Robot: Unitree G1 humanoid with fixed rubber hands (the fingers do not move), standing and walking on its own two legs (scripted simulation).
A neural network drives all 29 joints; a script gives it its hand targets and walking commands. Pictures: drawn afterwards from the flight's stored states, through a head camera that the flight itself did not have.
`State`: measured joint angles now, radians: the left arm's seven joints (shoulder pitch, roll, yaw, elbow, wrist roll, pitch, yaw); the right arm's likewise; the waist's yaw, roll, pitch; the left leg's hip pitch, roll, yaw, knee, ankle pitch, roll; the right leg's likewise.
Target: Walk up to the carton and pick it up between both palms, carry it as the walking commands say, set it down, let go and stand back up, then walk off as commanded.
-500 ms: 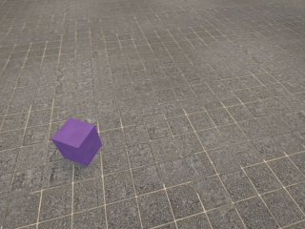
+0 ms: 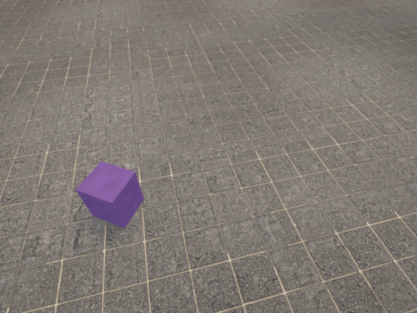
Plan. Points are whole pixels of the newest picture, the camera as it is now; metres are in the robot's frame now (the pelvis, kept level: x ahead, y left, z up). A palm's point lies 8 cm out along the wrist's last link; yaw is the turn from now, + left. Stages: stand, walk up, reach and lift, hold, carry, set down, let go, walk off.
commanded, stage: stand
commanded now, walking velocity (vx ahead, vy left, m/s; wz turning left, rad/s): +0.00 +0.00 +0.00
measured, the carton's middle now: (113, 194) +0.82 +0.51 -0.66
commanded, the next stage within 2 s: walk up in 0.20 s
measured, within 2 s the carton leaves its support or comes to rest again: neither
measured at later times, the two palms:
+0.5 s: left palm out of the picture +0.08 +0.31 -0.11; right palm out of the picture +0.09 -0.31 -0.12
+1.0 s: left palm out of the picture +0.18 +0.45 -0.14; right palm (235, 286) +0.22 -0.05 -0.14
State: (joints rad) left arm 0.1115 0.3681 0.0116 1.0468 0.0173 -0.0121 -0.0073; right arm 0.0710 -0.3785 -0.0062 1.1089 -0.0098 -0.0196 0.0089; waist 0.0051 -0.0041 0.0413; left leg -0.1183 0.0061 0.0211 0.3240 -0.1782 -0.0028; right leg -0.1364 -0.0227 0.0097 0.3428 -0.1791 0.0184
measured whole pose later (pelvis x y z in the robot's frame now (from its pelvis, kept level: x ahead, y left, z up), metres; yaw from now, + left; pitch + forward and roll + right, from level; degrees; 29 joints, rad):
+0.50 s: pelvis +0.00 +0.00 -0.01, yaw +3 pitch +0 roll +1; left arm 0.13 0.35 0.05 0.98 0.02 0.01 0.03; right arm 0.13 -0.38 -0.06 1.03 -0.04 0.06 0.04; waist -0.01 -0.01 0.03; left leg -0.30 -0.02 -0.03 0.65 -0.38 -0.01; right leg -0.20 -0.07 -0.07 0.44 -0.24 0.03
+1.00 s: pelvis +0.15 +0.18 -0.01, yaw +18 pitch +0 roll -1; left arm 0.15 0.25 0.05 0.89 0.04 -0.03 -0.03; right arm 0.32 -0.20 -0.03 0.97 -0.02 -0.05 0.02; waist -0.05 -0.03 0.07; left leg -0.28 0.01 0.01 0.55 -0.27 0.02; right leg -0.50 -0.12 -0.06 1.20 -0.37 0.06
